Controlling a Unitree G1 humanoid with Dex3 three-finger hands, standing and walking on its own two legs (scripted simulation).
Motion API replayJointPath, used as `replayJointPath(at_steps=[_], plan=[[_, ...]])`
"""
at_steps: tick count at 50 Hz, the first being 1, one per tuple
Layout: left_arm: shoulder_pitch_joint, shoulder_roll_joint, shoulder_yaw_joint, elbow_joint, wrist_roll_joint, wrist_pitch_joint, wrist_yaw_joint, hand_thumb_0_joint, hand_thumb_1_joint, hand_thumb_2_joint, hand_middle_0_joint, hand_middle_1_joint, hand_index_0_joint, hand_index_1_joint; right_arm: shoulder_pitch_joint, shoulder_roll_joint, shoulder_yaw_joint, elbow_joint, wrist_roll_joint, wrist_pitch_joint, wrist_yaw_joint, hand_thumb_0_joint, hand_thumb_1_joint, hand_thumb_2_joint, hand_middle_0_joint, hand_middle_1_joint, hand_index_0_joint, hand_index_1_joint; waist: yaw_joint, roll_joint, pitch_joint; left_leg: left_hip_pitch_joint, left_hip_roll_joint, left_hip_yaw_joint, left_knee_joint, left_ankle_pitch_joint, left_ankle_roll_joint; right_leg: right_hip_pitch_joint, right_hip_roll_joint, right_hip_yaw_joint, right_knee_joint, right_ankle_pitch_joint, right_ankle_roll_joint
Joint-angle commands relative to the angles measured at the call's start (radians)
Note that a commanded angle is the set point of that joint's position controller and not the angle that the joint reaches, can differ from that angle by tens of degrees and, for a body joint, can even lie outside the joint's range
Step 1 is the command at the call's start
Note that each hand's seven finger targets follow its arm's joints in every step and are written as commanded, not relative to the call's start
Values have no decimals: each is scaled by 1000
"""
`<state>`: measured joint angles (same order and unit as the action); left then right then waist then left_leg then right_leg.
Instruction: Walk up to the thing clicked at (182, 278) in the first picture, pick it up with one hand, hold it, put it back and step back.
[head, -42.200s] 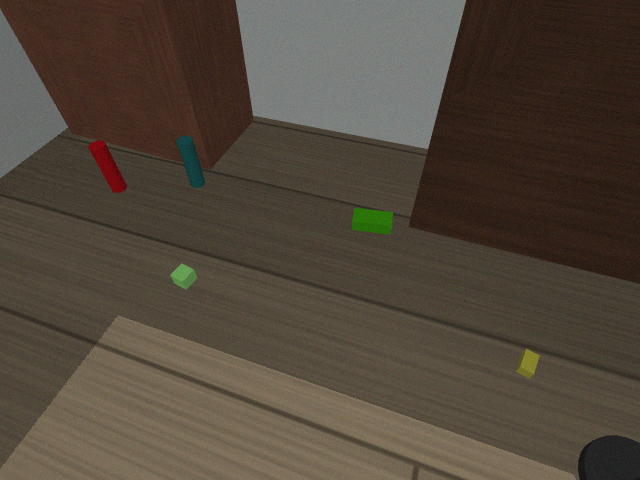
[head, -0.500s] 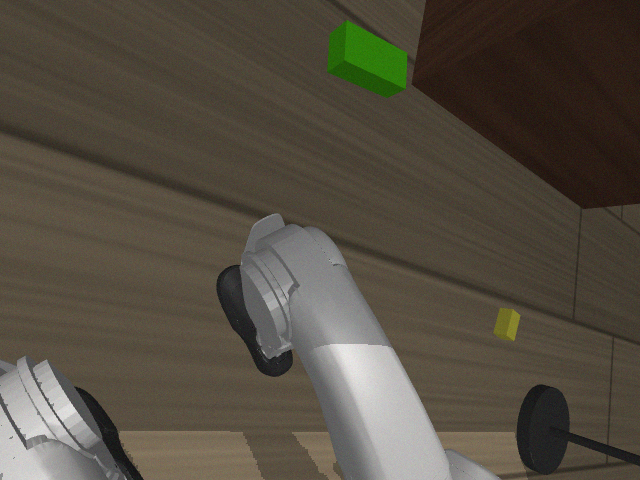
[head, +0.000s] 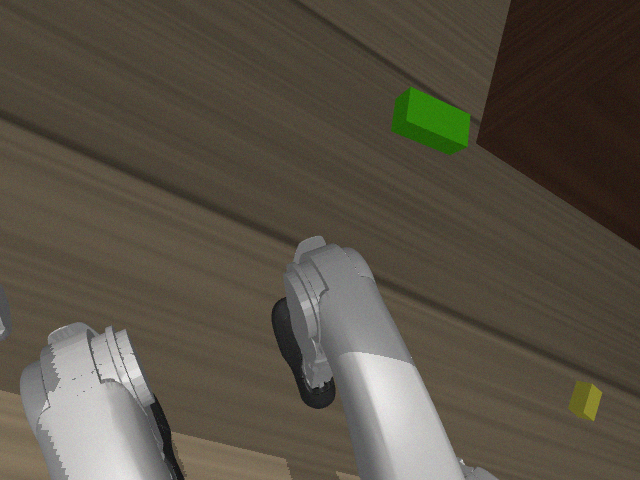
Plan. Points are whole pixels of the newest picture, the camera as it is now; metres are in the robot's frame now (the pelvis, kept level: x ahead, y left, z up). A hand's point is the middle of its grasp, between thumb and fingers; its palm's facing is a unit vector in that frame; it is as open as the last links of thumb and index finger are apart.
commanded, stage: settle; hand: left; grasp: from above
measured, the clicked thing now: out of the picture +0.49 +0.32 -0.24
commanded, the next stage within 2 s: lift in 0.18 s
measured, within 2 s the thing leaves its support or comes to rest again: neither
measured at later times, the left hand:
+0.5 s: hand out of the picture +0.48 +0.30 -0.14, palm faces -0.22 -0.34 -0.91, open 8.9 cm
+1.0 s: hand out of the picture +0.39 +0.28 +0.04, palm faces -0.26 -0.28 -0.92, open 9.0 cm
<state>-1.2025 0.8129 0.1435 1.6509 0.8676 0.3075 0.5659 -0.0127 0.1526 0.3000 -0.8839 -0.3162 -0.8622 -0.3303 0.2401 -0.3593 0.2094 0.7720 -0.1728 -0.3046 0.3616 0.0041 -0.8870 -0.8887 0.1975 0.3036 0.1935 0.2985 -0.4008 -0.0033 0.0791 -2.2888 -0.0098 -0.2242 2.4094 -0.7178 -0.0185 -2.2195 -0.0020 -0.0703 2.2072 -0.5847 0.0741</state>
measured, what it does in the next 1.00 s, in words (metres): rises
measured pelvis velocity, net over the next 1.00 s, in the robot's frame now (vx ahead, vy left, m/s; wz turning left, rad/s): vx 0.00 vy -0.02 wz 0.16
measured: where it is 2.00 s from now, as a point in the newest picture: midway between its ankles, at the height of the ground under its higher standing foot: (240, 418)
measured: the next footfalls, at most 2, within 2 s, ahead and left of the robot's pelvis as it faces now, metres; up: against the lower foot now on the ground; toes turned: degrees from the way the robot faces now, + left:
none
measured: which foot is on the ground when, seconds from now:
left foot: down 0.00-1.00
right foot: down 0.00-1.00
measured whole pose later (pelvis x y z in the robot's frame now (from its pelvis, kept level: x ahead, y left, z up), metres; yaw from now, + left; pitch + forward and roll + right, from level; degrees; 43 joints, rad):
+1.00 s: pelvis +0.00 -0.02 +0.12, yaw +9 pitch +33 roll -2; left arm -0.79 0.37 -0.01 1.11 0.80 0.41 0.31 0.00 0.18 0.14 -0.93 -0.23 -0.91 -0.23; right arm 0.15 -0.31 -0.02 0.78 -0.01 -0.13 0.12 0.01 -0.89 -0.89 0.20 0.30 0.20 0.30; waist -0.13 0.10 -0.24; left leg -1.89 0.01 -0.08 1.97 -0.65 -0.05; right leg -1.91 -0.04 0.02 1.91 -0.57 0.04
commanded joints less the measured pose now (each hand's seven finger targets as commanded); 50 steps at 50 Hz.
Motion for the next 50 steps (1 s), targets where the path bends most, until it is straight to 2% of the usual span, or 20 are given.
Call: replayJointPath(at_steps=[1, 7, 13, 14, 15, 16, 17, 20, 23, 29, 30, 32, 33, 37, 40, 41, 44, 47, 49, 50], plan=[[-345, 94, -32, -139, 33, -23, 11, 0, 806, 583, -1193, -460, -1193, -462, 271, -286, -88, 71, -1, 3, -21, 0, -869, -891, 201, 300, 200, 300, -86, 404, -603, 433, 20, 99, -292, 174, 14, 358, 44, -140, -155, 183, -92], [-385, 129, -4, -154, 73, -27, 28, 0, 817, 573, -1197, -467, -1201, -465, 248, -298, -132, 55, 2, -9, -52, 0, -868, -891, 201, 300, 200, 300, -38, 414, -706, 487, 12, 121, -329, 90, 13, 366, 40, -120, -172, 102, -99], [-372, 120, 35, -144, 58, 4, 53, 0, 867, 600, -1250, -452, -1244, -460, 239, -273, -153, 49, 5, -7, -66, 0, -873, -892, 201, 300, 200, 300, 6, 405, -793, 447, 9, 174, -328, 156, 17, 432, 38, -91, -184, 145, -96], [-370, 107, 36, -138, 60, 12, 53, 0, 896, 520, -1236, -517, -1272, -479, 247, -275, -157, 56, 4, -7, -66, 0, -905, -905, 200, 300, 199, 300, -2, 398, -792, 456, 9, 172, -327, 176, 18, 415, 34, -92, -182, 161, -95], [-357, 104, 58, -146, 53, 19, 55, 0, 816, 575, -1156, -437, -1192, -406, 268, -280, -168, 74, 4, -1, -64, 0, -851, -882, 202, 299, 201, 299, 7, 396, -805, 489, 15, 162, -325, 222, 13, 401, 29, -99, -166, 199, -96], [-359, 87, 46, -124, 48, 28, 52, 0, 852, 495, -1192, -509, -1230, -469, 246, -275, -169, 63, 9, -2, -64, 0, -902, -904, 200, 300, 199, 300, 6, 389, -801, 481, 13, 160, -333, 205, 15, 392, 29, -98, -165, 182, -97], [-364, 94, 58, -151, 44, 30, 49, 0, 843, 415, -1174, -464, -1206, -429, 268, -275, -175, 74, 10, 3, -64, 0, -890, -898, 200, 300, 200, 300, 6, 393, -814, 485, 13, 169, -326, 236, 16, 413, 29, -93, -172, 214, -95], [-355, 92, 70, -152, 20, 41, 13, 0, 818, 374, -1151, -443, -1185, -406, 280, -262, -195, 99, 8, 14, -65, 0, -891, -898, 200, 300, 200, 300, 13, 328, -797, 432, 5, 196, -322, 230, 29, 466, 27, -73, -201, 197, -88], [-340, 44, 42, -221, -3, 41, -42, 0, 786, 384, -1137, -449, -1167, -417, 278, -245, -220, 97, 21, 28, -74, 0, -896, -900, 200, 300, 200, 300, 52, 359, -869, 490, 3, 209, -342, 252, 24, 504, 22, -58, -207, 203, -95], [-247, 9, -13, -393, 16, 19, -142, 0, 751, 335, -1134, -368, -1154, -346, 257, -208, -263, 86, 64, 83, -89, 0, -898, -901, 200, 300, 200, 300, 120, 336, -978, 552, -7, 229, -393, 233, 29, 554, 19, -34, -241, 174, -104], [-221, -2, -17, -406, 14, 18, -151, 0, 745, 353, -1135, -350, -1149, -334, 250, -204, -265, 85, 74, 94, -91, 0, -894, -900, 200, 300, 200, 300, 133, 330, -974, 567, -6, 219, -411, 226, 27, 523, 16, -40, -237, 161, -107], [-216, -91, -65, -462, 7, 8, -181, 0, 762, 353, -1150, -345, -1164, -330, 228, -212, -288, 51, 90, 111, -102, 0, -894, -901, 200, 300, 200, 300, 124, 308, -969, 576, -8, 220, -431, 215, 29, 520, 16, -42, -260, 156, -109], [-157, -60, -58, -435, 12, 12, -188, 0, 770, 356, -1156, -351, -1171, -335, 240, -199, -284, 69, 94, 121, -110, 0, -893, -900, 200, 300, 200, 300, 138, 255, -933, 554, -8, 223, -447, 186, 32, 545, 20, -38, -291, 131, -105], [-112, -104, -88, -539, 0, 4, -221, 0, 783, 323, -1168, -303, -1182, -289, 201, -180, -297, 24, 115, 145, -140, 0, -884, -898, 201, 300, 200, 300, 157, 191, -901, 549, -16, 226, -519, 121, 38, 589, 21, -21, -376, 58, -101], [-44, -158, -116, -567, -14, 24, -232, 0, 783, 298, -1159, -295, -1175, -277, 156, -174, -299, -17, 133, 153, -169, 0, -882, -897, 201, 300, 200, 300, 173, 155, -889, 591, -19, 206, -583, 74, 37, 595, 18, -15, -430, 16, -99], [-38, -134, -105, -616, -12, 31, -231, 0, 794, 285, -1160, -284, -1179, -264, 147, -172, -300, -23, 140, 154, -180, 0, -880, -896, 201, 300, 200, 300, 196, 170, -923, 637, -17, 200, -614, 80, 32, 621, 15, -14, -441, 24, -99], [-16, -145, -113, -696, -22, 65, -224, 0, 826, 319, -1197, -281, -1208, -268, 94, -150, -296, -41, 154, 161, -215, 0, -881, -897, 201, 300, 200, 300, 214, 166, -924, 702, -16, 190, -686, 34, 28, 653, 17, -2, -511, -25, -98], [43, -234, -153, -706, -42, 114, -218, 0, 839, 310, -1220, -261, -1228, -252, 45, -122, -284, -45, 166, 160, -256, 0, -881, -896, 201, 300, 200, 300, 210, 121, -851, 718, -17, 189, -760, 9, 27, 687, 18, 4, -588, -47, -93], [63, -221, -144, -737, -61, 143, -209, 0, 842, 282, -1225, -243, -1234, -233, 23, -116, -278, -39, 172, 158, -285, 0, -881, -896, 201, 300, 200, 300, 226, 87, -850, 764, -17, 187, -801, 11, 28, 742, 18, 13, -643, -56, -89], [94, -251, -165, -746, -72, 159, -211, 0, 828, 269, -1223, -219, -1229, -212, 9, -107, -276, -42, 175, 155, -297, 0, -880, -895, 201, 300, 200, 300, 235, 96, -855, 800, -12, 198, -816, 21, 24, 775, 21, 21, -666, -58, -90]])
